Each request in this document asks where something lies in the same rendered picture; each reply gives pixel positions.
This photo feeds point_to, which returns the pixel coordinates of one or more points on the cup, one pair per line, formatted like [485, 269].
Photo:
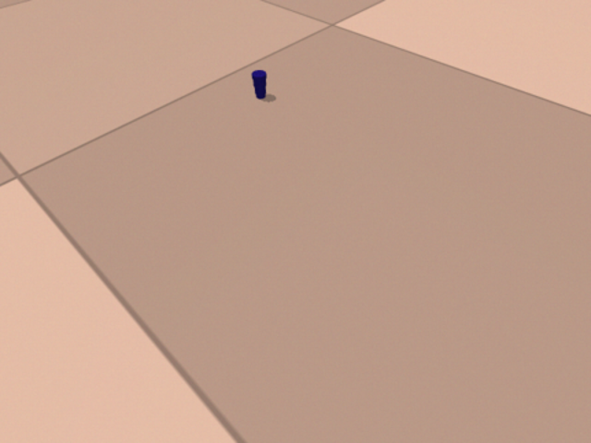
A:
[259, 81]

